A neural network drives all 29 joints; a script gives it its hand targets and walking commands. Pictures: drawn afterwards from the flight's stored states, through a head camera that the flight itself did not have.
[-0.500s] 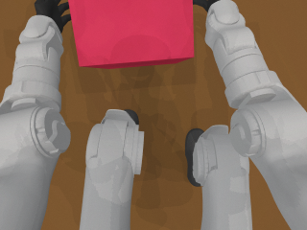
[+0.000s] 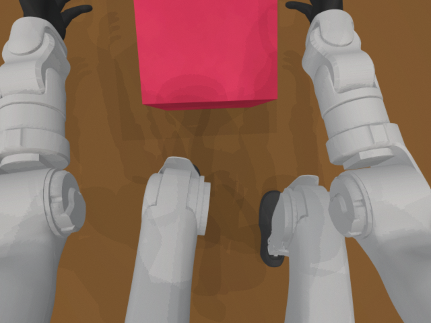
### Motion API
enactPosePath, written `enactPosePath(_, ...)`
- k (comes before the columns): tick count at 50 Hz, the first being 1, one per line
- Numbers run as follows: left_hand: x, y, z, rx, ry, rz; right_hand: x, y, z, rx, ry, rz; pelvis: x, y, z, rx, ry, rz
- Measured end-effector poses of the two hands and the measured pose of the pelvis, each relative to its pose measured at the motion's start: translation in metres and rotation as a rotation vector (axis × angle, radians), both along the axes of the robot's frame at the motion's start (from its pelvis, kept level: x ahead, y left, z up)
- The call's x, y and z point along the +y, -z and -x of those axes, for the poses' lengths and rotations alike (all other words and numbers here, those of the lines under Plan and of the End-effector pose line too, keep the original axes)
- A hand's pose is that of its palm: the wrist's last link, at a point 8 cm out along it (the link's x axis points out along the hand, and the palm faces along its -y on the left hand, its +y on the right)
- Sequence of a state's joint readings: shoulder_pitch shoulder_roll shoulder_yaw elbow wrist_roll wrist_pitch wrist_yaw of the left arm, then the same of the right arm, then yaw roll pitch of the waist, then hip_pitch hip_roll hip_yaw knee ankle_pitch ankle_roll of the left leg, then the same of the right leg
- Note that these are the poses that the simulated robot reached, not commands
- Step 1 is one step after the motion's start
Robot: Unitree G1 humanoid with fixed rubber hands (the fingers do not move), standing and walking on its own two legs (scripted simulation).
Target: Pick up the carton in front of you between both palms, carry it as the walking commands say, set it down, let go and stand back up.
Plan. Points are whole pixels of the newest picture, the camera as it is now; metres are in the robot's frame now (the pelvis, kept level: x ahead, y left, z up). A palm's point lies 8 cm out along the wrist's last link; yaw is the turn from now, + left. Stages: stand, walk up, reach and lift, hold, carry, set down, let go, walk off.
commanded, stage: set down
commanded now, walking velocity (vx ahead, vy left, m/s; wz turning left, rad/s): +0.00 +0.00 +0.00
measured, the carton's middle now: (207, 54) +0.52 +0.12 -0.29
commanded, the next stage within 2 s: let go in 0.76 s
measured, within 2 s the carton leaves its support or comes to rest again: neither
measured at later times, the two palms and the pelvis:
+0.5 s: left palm out of the picture +0.49 +0.35 +0.02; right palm out of the picture +0.56 -0.04 +0.02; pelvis +0.02 +0.00 +0.12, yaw +1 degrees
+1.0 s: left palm out of the picture +0.45 +0.34 +0.14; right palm out of the picture +0.51 -0.07 +0.14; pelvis +0.06 +0.02 +0.26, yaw +3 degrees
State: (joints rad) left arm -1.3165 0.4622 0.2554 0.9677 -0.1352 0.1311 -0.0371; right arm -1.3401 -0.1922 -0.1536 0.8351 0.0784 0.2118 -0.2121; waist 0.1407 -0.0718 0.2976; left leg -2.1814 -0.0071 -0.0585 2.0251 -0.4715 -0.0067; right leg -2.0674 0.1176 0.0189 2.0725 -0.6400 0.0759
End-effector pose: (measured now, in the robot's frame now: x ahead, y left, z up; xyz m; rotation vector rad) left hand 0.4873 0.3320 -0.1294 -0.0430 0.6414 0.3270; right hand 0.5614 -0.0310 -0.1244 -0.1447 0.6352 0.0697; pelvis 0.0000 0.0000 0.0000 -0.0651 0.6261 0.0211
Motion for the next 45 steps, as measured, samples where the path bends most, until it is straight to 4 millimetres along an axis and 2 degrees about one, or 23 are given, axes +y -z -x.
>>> enactPosePath(7, 0.004, -0.049, 0.006, 0.014, -0.001, -0.009, -0.001, -0.048, -0.002, 0.019, 0.014, 0.0, 0.0, -0.037, -0.005, 0.077, -0.013, 0.013)
enactPosePath(17, 0.006, -0.101, -0.001, 0.004, 0.005, -0.019, -0.01, -0.095, -0.002, -0.005, 0.023, -0.006, 0.002, -0.081, -0.014, 0.142, -0.013, 0.013)
enactPosePath(27, 0.015, -0.163, 0.002, 0.001, 0.007, -0.013, -0.009, -0.155, -0.001, -0.007, 0.013, -0.001, 0.006, -0.135, -0.027, 0.158, -0.027, 0.009)
enactPosePath(36, 0.014, -0.22, -0.001, -0.005, 0.025, -0.012, -0.013, -0.213, 0.0, -0.008, 0.018, -0.003, 0.01, -0.186, -0.038, 0.149, -0.042, 0.011)
enactPosePath(41, 0.012, -0.243, 0.002, 0.008, 0.037, -0.022, -0.016, -0.237, 0.004, -0.002, 0.019, 0.005, 0.013, -0.211, -0.044, 0.138, -0.044, 0.008)
enactPosePath(45, 0.009, -0.256, 0.01, 0.04, 0.072, -0.045, -0.022, -0.25, 0.016, 0.013, 0.018, 0.043, 0.016, -0.229, -0.049, 0.122, -0.046, 0.007)
